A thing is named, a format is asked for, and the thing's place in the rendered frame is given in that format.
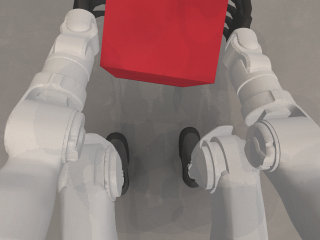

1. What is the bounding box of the robot left forearm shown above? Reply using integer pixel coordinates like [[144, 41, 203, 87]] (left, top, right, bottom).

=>
[[3, 8, 100, 153]]

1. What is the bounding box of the left robot upper arm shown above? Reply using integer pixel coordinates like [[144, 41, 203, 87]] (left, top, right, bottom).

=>
[[0, 99, 86, 240]]

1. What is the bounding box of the robot right foot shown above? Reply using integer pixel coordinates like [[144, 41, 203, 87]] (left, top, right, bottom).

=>
[[179, 127, 201, 188]]

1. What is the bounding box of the right robot upper arm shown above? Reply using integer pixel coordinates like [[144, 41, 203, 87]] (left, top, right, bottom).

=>
[[244, 116, 320, 240]]

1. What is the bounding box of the robot left shin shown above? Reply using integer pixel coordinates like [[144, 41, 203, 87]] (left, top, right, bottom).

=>
[[57, 133, 124, 194]]

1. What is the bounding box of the carton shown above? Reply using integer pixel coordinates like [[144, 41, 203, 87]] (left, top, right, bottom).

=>
[[100, 0, 229, 87]]

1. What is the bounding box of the right robot hand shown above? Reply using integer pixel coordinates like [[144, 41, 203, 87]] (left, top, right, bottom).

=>
[[223, 0, 252, 42]]

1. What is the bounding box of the robot right forearm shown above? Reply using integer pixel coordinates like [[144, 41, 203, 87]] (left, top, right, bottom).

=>
[[222, 28, 320, 128]]

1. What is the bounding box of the left robot hand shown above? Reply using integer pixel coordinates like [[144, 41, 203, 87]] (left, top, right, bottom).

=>
[[73, 0, 106, 18]]

